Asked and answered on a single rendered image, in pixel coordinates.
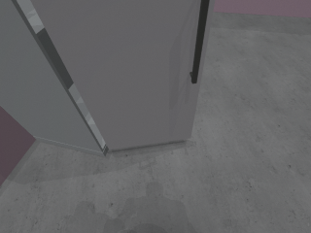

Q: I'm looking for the handle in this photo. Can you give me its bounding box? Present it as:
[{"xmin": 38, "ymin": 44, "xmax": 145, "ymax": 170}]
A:
[{"xmin": 190, "ymin": 0, "xmax": 210, "ymax": 83}]

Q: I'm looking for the fridge door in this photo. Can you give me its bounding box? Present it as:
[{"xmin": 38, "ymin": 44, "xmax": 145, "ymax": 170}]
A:
[{"xmin": 30, "ymin": 0, "xmax": 216, "ymax": 150}]

